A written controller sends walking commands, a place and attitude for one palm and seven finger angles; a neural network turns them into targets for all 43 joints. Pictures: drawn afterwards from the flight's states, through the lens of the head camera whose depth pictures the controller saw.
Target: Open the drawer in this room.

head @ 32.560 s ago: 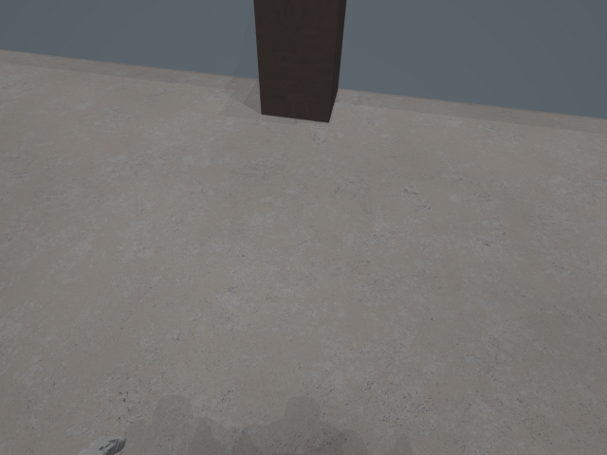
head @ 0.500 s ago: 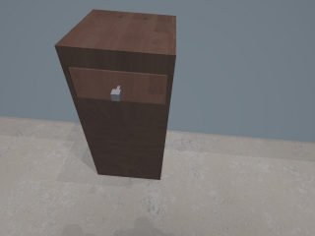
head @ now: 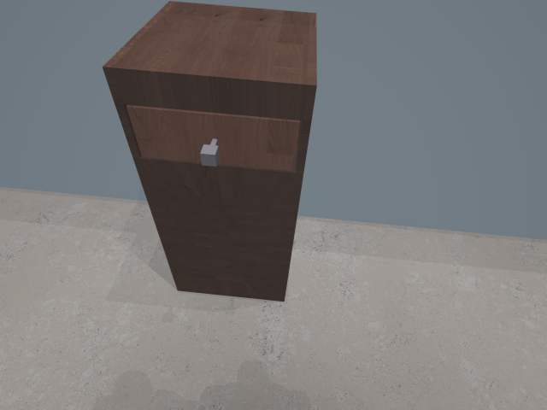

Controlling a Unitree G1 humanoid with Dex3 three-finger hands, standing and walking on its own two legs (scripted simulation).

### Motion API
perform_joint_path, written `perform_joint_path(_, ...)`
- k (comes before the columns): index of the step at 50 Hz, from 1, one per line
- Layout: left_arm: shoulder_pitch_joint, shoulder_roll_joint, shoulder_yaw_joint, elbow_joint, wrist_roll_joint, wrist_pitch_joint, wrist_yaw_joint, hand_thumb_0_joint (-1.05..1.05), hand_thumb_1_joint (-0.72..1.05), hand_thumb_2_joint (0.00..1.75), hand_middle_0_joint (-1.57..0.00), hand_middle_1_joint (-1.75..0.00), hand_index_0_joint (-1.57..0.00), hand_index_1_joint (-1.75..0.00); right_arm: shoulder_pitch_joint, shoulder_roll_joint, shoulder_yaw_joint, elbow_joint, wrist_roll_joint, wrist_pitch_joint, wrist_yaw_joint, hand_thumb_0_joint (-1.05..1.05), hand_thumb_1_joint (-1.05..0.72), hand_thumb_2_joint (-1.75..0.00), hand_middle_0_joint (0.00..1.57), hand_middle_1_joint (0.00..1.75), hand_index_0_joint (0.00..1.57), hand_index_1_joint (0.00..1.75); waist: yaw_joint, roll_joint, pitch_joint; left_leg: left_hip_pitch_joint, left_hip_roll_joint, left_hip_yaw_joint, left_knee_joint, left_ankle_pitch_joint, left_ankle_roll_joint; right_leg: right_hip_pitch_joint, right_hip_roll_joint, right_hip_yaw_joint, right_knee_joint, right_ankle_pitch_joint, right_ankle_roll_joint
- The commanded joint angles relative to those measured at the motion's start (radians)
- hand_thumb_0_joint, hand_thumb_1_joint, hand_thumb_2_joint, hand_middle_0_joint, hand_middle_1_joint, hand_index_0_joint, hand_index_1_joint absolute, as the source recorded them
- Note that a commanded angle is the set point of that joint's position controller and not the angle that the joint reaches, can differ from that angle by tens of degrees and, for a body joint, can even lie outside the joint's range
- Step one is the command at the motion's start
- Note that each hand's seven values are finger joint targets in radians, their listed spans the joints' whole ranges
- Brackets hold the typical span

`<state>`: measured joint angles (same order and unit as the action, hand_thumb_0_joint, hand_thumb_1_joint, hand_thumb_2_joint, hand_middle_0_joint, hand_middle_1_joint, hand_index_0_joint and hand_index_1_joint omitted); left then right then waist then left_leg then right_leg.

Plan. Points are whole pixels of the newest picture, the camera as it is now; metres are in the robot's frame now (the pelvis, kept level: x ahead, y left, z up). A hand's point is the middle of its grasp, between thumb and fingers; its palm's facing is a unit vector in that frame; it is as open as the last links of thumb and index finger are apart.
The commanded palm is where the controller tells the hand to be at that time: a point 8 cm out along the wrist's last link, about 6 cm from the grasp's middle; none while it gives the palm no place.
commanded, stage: look again from close up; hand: left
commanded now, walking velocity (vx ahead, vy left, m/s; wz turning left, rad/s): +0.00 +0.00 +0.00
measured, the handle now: (211, 150) +0.65 +0.18 +0.00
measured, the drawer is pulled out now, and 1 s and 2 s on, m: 0.00 0.00 0.00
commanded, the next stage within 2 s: shuffle to correct the standing spot in 0.48 s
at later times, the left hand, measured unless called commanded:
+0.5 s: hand out of the picture +0.02 +0.16 -0.17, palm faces +0.03 -0.99 -0.15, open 7.3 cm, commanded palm none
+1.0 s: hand out of the picture +0.04 +0.19 -0.19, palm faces +0.03 -0.99 -0.11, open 7.3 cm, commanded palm none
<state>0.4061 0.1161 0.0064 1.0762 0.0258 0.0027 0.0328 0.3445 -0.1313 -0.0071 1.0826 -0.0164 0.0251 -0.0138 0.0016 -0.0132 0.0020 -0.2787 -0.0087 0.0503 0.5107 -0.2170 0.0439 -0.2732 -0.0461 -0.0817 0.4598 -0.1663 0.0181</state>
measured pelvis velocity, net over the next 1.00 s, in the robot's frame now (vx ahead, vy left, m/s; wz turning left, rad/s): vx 0.10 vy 0.04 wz -0.04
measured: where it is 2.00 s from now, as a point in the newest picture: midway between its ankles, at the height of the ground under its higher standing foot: outside the picture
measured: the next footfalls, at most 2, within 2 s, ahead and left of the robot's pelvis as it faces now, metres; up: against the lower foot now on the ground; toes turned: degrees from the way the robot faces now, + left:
right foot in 1.34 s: +0.26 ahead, -0.06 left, +0.00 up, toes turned -4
left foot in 1.70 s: +0.22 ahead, +0.19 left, +0.00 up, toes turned +4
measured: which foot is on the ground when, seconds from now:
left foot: down 0.00-1.00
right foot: down 0.00-0.94, up 0.96-1.00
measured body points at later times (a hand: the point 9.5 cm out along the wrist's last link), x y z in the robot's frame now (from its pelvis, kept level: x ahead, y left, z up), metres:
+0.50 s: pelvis +0.03 +0.00 +0.00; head +0.03 +0.01 +0.45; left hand +0.02 +0.21 -0.16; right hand +0.02 -0.21 -0.15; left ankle +0.04 +0.09 -0.74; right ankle +0.05 -0.13 -0.74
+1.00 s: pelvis +0.10 +0.04 -0.01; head +0.10 +0.06 +0.44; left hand +0.04 +0.24 -0.18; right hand +0.05 -0.19 -0.15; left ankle +0.04 +0.09 -0.74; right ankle +0.04 -0.11 -0.71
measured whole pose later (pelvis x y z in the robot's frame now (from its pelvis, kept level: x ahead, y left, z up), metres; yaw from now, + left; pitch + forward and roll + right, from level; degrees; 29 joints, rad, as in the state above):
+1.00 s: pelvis +0.10 +0.04 -0.01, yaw -2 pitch +0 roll -2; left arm 0.44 0.12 0.04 1.12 0.03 0.02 0.02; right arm 0.40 -0.14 -0.01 1.10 -0.02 -0.04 -0.03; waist -0.01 -0.02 -0.03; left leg -0.16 -0.03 0.09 0.56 -0.42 0.10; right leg -0.30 -0.05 -0.05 0.81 -0.44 -0.01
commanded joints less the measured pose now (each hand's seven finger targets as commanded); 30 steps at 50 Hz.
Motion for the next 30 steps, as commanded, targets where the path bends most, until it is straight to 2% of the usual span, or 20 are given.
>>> perform_joint_path(1,0.059,0.082,0.018,-0.03,-0.002,-0.015,0.011,0.0,0.9,0.9,-0.2,-0.3,-0.2,-0.3,0.046,-0.093,-0.024,-0.031,-0.001,-0.023,-0.005,0.0,-0.9,-0.9,0.2,0.3,0.2,0.3,0.0,0.031,0.105,-0.119,0.095,-0.138,-0.186,-0.243,-0.001,-0.005,-0.06,0.103,-0.116,-0.228,-0.025)
perform_joint_path(9,0.05,0.063,0.013,-0.018,-0.003,-0.022,0.014,0.0,0.9,0.9,-0.2,-0.3,-0.2,-0.3,0.036,-0.082,-0.02,-0.018,0.004,-0.037,-0.009,0.0,-0.9,-0.9,0.2,0.3,0.2,0.3,0.005,0.041,0.086,-0.092,0.109,-0.144,-0.204,-0.152,-0.004,0.053,-0.061,0.081,-0.087,-0.066,-0.026)
perform_joint_path(12,0.042,0.066,0.011,-0.017,-0.004,-0.021,0.015,0.0,0.9,0.9,-0.2,-0.3,-0.2,-0.3,0.036,-0.083,-0.019,-0.015,0.005,-0.037,-0.009,0.0,-0.9,-0.9,0.2,0.3,0.2,0.3,0.004,0.008,0.103,-0.086,0.107,-0.14,-0.203,-0.137,-0.005,0.048,-0.064,0.082,-0.093,-0.065,-0.025)
perform_joint_path(19,0.028,0.067,0.01,-0.012,-0.007,-0.025,0.017,0.0,0.9,0.9,-0.2,-0.3,-0.2,-0.3,0.03,-0.081,-0.015,-0.002,0.007,-0.044,-0.011,0.0,-0.9,-0.9,0.2,0.3,0.2,0.3,0.003,0.014,0.057,-0.02,0.11,-0.117,-0.189,-0.01,-0.007,0.09,-0.071,0.08,-0.086,0.033,-0.024)
perform_joint_path(29,0.018,0.074,0.004,0.0,-0.01,-0.025,0.018,0.0,0.9,0.9,-0.2,-0.3,-0.2,-0.3,0.018,-0.082,-0.01,0.017,0.009,-0.043,-0.014,0.0,-0.9,-0.9,0.2,0.3,0.2,0.3,0.001,-0.003,0.066,0.027,0.108,-0.097,-0.182,0.055,-0.011,0.1,-0.078,0.088,-0.104,0.063,-0.023)
perform_joint_path(30,0.022,0.075,0.004,0.004,-0.009,-0.026,0.016,0.0,0.9,0.9,-0.2,-0.3,-0.2,-0.3,0.024,-0.084,-0.009,0.024,0.007,-0.042,-0.013,0.0,-0.9,-0.9,0.2,0.3,0.2,0.3,0.001,-0.001,0.054,0.033,0.104,-0.094,-0.183,0.004,-0.011,0.107,-0.077,0.086,-0.108,0.013,-0.025)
